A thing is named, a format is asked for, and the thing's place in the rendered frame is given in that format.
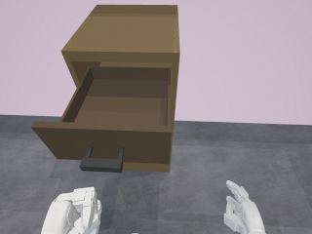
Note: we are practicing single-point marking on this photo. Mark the cabinet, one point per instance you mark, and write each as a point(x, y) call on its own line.
point(128, 36)

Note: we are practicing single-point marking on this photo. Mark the drawer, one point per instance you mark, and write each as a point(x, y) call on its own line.
point(114, 107)

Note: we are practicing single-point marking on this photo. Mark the handle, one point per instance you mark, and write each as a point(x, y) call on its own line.
point(104, 165)

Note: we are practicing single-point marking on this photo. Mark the robot left hand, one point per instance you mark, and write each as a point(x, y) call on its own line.
point(80, 208)

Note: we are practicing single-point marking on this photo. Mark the robot right hand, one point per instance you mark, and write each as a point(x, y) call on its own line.
point(246, 217)

